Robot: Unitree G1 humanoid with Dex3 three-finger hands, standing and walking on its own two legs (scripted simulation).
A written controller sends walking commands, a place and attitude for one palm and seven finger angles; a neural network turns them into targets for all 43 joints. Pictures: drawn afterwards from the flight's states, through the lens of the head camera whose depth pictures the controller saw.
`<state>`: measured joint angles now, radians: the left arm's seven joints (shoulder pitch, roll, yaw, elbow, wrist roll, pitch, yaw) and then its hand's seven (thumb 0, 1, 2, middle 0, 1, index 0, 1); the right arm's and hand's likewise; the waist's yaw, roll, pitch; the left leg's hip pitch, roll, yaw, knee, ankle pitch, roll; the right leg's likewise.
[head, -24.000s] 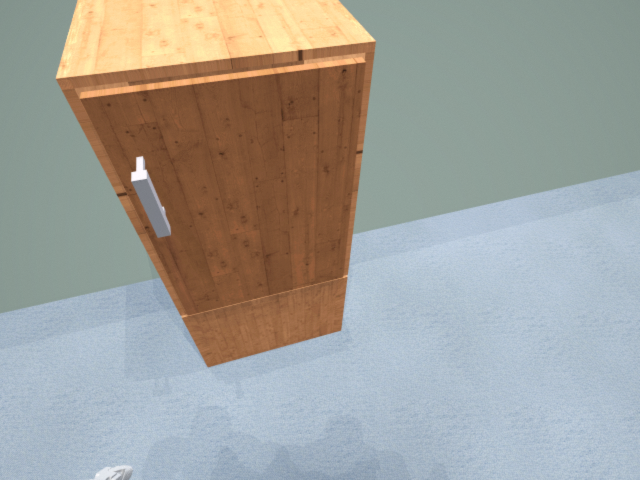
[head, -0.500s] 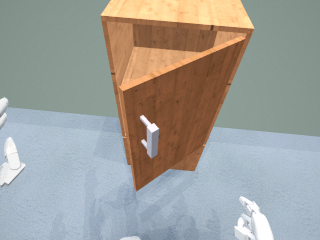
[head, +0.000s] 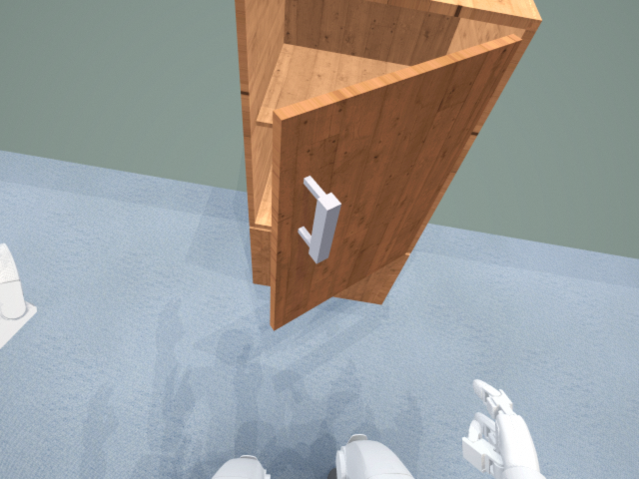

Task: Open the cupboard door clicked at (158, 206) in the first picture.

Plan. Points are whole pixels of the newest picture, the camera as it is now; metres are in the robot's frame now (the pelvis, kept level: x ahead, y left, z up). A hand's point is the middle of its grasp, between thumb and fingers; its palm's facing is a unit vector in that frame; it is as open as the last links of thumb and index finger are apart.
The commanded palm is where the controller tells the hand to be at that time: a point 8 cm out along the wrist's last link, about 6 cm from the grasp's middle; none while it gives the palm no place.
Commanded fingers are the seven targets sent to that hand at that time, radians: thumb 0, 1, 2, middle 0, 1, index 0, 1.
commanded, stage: step back with the hand held close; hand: left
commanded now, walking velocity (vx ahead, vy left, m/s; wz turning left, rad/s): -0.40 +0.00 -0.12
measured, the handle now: (315, 220) +0.44 +0.03 +0.03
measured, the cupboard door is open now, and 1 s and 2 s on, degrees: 42 42 42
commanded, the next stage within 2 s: stop stepping back and stand still in 0.10 s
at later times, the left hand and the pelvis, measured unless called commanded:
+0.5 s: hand out of the picture +0.10 +0.18 +0.19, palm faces +0.32 -0.79 -0.52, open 7.4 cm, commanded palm +0.07 +0.22 +0.19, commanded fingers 0.00 0.90 0.90 -0.20 -0.30 -0.20 -0.30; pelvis -0.10 -0.06 +0.02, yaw -6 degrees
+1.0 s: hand out of the picture +0.07 +0.23 +0.18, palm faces +0.42 -0.80 -0.43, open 7.4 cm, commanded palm +0.01 +0.26 +0.19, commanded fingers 0.00 0.90 0.90 -0.20 -0.30 -0.20 -0.30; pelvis -0.15 -0.03 +0.01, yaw -4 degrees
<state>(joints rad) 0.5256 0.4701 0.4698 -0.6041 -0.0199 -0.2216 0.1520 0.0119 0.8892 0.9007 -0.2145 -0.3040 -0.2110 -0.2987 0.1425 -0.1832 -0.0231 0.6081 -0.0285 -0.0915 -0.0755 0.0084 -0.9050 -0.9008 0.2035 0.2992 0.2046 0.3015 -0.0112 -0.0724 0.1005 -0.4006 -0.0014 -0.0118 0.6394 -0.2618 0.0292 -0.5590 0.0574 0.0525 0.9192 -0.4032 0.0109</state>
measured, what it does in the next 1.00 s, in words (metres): walks backwards: right foot, then left foot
